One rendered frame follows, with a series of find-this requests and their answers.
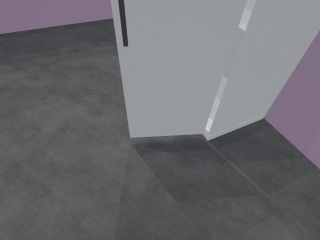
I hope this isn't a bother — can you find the fridge door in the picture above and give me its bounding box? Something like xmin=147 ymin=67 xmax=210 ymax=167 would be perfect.
xmin=110 ymin=0 xmax=247 ymax=138

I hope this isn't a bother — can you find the handle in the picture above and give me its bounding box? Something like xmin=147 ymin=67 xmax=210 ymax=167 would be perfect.
xmin=118 ymin=0 xmax=128 ymax=47

